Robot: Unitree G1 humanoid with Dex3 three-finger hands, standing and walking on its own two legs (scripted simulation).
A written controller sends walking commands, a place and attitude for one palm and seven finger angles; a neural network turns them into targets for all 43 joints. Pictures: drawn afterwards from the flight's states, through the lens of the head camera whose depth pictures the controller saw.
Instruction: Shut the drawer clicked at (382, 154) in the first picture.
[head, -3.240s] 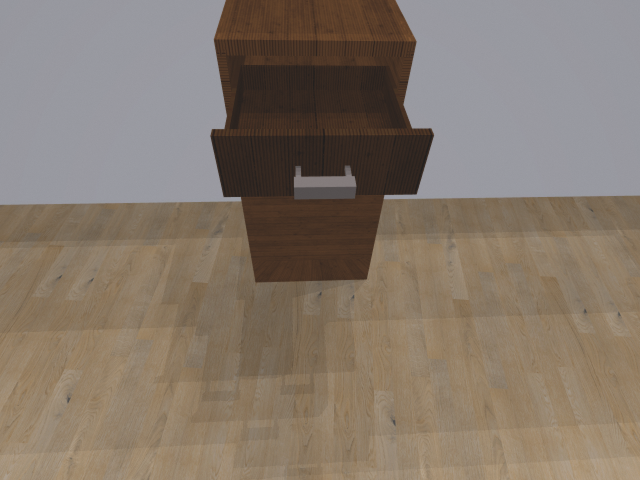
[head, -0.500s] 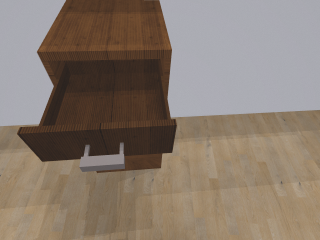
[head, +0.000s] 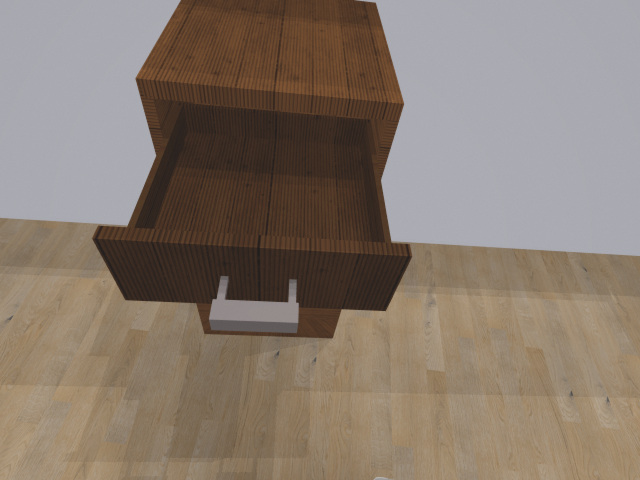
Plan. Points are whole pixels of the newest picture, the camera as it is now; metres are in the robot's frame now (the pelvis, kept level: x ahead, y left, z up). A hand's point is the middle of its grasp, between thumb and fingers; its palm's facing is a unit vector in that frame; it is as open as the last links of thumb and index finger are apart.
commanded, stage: come to a stop and stand still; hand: left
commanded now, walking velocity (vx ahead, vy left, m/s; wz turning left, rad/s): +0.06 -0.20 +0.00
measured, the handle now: (257, 300) +0.32 +0.11 +0.03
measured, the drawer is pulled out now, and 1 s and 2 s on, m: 0.29 0.29 0.29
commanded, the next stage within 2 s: look again from close up in 1.40 s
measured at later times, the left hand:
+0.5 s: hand out of the picture -0.01 +0.17 -0.17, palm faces -0.01 -0.99 -0.16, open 7.4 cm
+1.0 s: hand out of the picture -0.07 +0.08 -0.17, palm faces +0.06 -0.99 -0.11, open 7.4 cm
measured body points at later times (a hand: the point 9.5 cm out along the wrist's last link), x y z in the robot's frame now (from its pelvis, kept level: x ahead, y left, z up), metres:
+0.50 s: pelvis -0.03 +0.00 +0.02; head -0.01 +0.03 +0.47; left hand -0.01 +0.22 -0.15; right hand -0.08 -0.22 -0.13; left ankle +0.02 +0.08 -0.73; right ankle -0.08 -0.14 -0.71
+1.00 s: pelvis -0.02 -0.05 +0.01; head -0.01 -0.04 +0.46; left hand -0.07 +0.13 -0.15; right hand -0.06 -0.25 -0.15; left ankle +0.02 +0.08 -0.73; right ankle -0.07 -0.14 -0.73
